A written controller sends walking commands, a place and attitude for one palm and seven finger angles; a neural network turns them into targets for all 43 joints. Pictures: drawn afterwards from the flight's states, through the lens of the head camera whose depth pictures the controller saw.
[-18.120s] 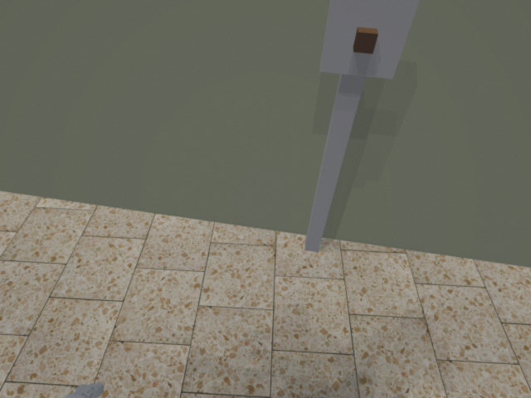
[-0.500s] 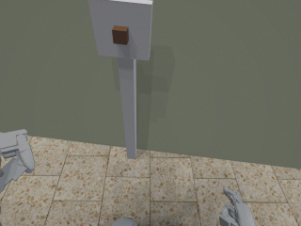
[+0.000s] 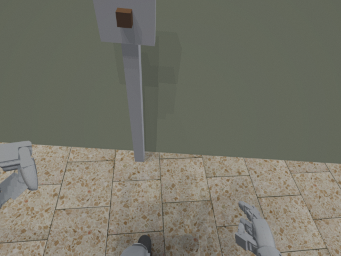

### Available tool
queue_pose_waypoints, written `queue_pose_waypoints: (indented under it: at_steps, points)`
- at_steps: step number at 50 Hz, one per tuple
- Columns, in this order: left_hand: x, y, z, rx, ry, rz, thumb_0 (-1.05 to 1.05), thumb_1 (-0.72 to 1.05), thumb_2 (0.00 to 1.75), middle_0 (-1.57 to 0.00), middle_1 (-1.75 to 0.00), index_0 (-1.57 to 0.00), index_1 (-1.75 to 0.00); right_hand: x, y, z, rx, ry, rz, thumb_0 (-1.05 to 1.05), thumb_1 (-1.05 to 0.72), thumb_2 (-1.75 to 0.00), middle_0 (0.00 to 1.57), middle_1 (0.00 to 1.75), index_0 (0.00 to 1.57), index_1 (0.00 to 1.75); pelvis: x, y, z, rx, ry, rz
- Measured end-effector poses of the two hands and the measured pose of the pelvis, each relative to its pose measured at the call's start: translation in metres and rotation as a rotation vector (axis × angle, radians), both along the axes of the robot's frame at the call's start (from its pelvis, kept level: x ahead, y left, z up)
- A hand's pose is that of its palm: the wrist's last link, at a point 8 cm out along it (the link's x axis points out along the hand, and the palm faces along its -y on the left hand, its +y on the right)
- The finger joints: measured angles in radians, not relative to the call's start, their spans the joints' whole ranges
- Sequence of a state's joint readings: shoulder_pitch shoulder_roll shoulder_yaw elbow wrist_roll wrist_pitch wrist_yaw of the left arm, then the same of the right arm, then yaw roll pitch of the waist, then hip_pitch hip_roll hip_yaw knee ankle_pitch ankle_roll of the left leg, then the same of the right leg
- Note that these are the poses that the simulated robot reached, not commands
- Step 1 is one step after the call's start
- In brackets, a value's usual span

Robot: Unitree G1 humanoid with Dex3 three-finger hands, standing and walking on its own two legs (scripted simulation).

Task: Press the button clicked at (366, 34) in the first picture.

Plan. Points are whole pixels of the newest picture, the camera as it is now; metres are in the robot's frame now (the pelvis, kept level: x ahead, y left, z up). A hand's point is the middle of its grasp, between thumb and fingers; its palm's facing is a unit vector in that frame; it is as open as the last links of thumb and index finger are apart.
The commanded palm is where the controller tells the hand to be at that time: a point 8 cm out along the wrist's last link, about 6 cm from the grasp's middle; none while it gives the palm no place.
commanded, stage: stop stepping back and stand still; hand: left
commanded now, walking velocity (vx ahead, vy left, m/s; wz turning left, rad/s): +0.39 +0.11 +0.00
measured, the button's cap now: (124, 17) +0.71 +0.21 +0.19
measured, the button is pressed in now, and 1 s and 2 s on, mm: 0 0 0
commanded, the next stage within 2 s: let the arm hang, fingers relaxed in 0.78 s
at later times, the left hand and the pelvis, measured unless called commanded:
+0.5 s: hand out of the picture +0.09 +0.25 +0.18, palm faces +0.44 -0.80 -0.42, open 3.1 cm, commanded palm +0.05 +0.29 +0.19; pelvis -0.07 +0.01 +0.01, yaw +1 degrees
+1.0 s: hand (31, 251) +0.12 +0.28 +0.01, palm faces +0.28 -0.86 -0.44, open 3.0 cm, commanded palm none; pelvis -0.06 +0.01 -0.01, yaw +6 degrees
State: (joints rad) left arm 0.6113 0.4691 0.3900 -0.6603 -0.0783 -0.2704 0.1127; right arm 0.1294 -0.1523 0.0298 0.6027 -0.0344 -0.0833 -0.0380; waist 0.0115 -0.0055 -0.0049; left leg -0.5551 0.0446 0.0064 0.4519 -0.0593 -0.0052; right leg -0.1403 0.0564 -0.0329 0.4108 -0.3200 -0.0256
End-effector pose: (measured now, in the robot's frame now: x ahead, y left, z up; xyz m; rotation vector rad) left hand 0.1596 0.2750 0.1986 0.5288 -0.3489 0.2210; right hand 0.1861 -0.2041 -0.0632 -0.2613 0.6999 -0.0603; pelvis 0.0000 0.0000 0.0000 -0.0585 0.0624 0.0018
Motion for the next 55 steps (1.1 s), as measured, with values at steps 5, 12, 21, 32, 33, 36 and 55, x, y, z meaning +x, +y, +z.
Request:
queue_pose_waypoints:
  at_steps: [5, 12, 21, 32, 33, 36, 55]
  points:
    - [-0.028, 0.006, 0.0, -0.014, 0.01, 0.065, 0.01, 0.89, 0.9, -1.31, -1.5, -1.31, -1.5, -0.049, -0.025, -0.003, -0.028, 0.064, -0.107, 0.01, -0.9, -0.9, 0.2, 0.3, 0.21, 0.3, -0.007, 0.002, 0.003, 0.032, -0.024, -0.016]
    - [-0.043, 0.027, -0.021, -0.103, 0.022, 0.16, 0.01, 0.89, 0.9, -1.31, -1.5, -1.31, -1.5, -0.092, -0.04, 0.001, -0.089, 0.053, -0.16, 0.01, -0.91, -0.9, 0.2, 0.3, 0.2, 0.3, -0.029, 0.011, 0.004, 0.049, -0.063, 0.004]
    - [-0.09, 0.007, -0.001, -0.014, 0.028, 0.108, 0.02, 0.89, 0.9, -1.31, -1.5, -1.3, -1.5, -0.112, -0.025, 0.006, -0.016, -0.001, -0.104, 0.01, -0.91, -0.9, 0.2, 0.3, 0.2, 0.3, -0.064, 0.002, 0.009, 0.037, -0.064, 0.035]
    - [-0.103, 0.035, -0.018, -0.095, -0.056, 0.236, 0.01, 0.89, 0.9, -1.31, -1.5, -1.31, -1.5, -0.111, -0.01, -0.011, -0.038, 0.009, -0.07, 0.01, -0.91, -0.9, 0.2, 0.3, 0.21, 0.3, -0.075, 0.015, -0.005, 0.054, -0.101, 0.054]
    - [-0.101, 0.034, -0.016, -0.086, -0.047, 0.234, 0.01, 0.89, 0.9, -1.31, -1.5, -1.31, -1.5, -0.11, -0.006, -0.01, -0.021, 0.001, -0.067, 0.01, -0.91, -0.9, 0.2, 0.3, 0.21, 0.3, -0.075, 0.014, -0.003, 0.057, -0.1, 0.056]
    - [-0.099, 0.023, -0.009, -0.046, -0.025, 0.21, 0.02, 0.89, 0.9, -1.31, -1.5, -1.31, -1.5, -0.108, 0.003, -0.008, 0.03, -0.015, -0.04, 0.01, -0.91, -0.9, 0.2, 0.3, 0.21, 0.3, -0.074, 0.007, 0.0, 0.062, -0.089, 0.061]
    - [-0.125, -0.004, -0.295, -0.437, 1.21, 0.318, 0.01, 0.91, 0.9, -1.14, -1.35, -1.14, -1.34, -0.118, -0.024, -0.054, -0.014, 0.3, -0.033, 0.01, -0.91, -0.9, 0.2, 0.29, 0.2, 0.3, -0.061, 0.014, -0.005, 0.07, -0.067, 0.092]
